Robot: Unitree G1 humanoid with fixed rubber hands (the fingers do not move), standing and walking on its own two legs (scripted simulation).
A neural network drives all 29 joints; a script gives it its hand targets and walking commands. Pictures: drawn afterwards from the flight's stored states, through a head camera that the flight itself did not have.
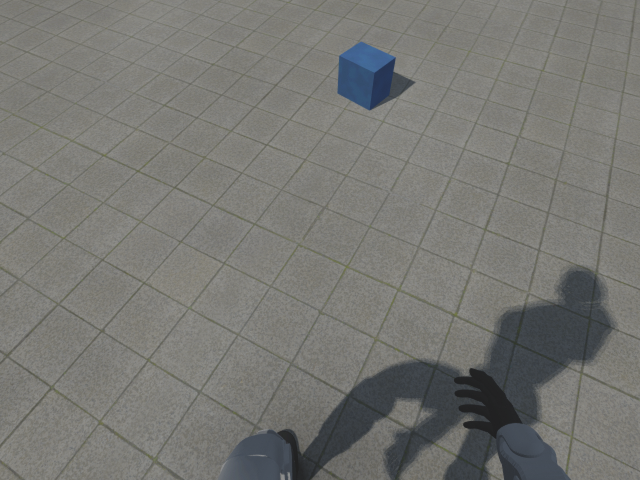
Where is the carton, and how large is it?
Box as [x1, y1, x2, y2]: [337, 42, 395, 110]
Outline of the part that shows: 359,42 339,55 337,92 369,110 389,93 395,57 365,43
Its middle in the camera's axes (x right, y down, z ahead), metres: +0.22 -0.79 +1.89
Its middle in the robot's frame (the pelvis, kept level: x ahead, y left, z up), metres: +1.83 -0.07 -0.65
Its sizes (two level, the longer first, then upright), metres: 0.206 0.165 0.203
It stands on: the floor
